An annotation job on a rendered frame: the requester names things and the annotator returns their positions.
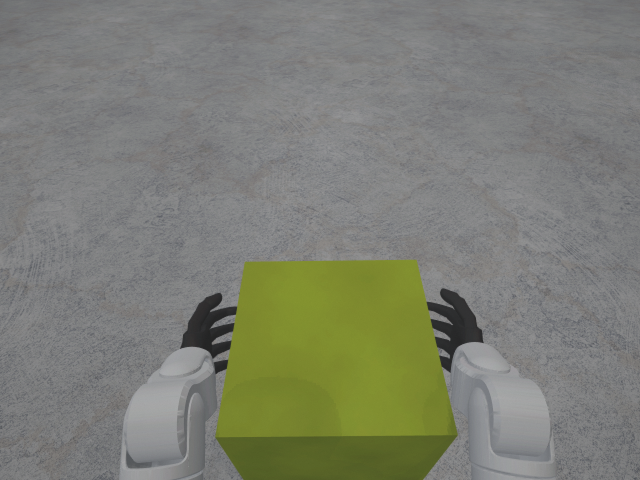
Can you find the carton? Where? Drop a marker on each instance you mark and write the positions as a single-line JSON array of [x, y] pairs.
[[334, 374]]

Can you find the right robot hand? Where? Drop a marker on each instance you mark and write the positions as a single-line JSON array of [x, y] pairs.
[[463, 330]]

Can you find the right robot forearm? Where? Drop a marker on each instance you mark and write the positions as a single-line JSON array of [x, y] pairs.
[[509, 418]]

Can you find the left robot forearm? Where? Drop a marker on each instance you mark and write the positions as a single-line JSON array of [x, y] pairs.
[[163, 434]]

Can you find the left robot hand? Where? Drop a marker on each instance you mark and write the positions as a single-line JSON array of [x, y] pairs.
[[199, 333]]

